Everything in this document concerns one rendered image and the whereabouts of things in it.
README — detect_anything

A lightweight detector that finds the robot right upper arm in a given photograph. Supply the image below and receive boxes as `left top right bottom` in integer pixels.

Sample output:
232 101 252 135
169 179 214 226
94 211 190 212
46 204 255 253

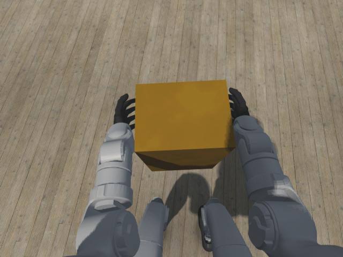
248 201 343 257

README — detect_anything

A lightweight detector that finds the robot left shin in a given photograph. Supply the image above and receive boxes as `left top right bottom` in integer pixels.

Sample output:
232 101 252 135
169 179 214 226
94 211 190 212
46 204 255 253
146 197 164 207

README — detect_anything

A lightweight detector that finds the robot right hand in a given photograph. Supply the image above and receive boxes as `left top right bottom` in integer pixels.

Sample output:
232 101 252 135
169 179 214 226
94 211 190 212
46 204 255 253
228 88 249 123

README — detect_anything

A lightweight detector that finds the robot left upper arm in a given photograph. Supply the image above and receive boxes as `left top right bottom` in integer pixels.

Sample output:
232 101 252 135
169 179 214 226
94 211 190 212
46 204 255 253
64 209 140 257

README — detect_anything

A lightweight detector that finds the carton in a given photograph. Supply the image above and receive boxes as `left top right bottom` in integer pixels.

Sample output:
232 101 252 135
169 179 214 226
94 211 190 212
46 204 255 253
135 80 236 171

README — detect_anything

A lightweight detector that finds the robot left forearm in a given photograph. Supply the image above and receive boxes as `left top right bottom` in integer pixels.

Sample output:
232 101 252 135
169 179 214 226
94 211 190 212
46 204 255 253
76 123 135 251

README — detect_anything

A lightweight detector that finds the robot shin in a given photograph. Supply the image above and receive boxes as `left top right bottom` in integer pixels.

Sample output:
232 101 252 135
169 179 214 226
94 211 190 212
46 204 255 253
204 198 220 240
146 197 164 207

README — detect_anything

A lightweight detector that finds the robot right forearm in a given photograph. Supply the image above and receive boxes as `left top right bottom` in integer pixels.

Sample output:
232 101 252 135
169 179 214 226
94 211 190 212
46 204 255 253
233 115 317 235

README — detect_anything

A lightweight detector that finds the robot left hand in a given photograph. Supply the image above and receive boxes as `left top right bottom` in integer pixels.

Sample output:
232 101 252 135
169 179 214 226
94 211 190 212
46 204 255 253
114 93 135 130

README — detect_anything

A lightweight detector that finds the robot right shin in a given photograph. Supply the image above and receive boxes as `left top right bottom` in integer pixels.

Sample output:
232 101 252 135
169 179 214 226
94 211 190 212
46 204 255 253
204 198 220 240

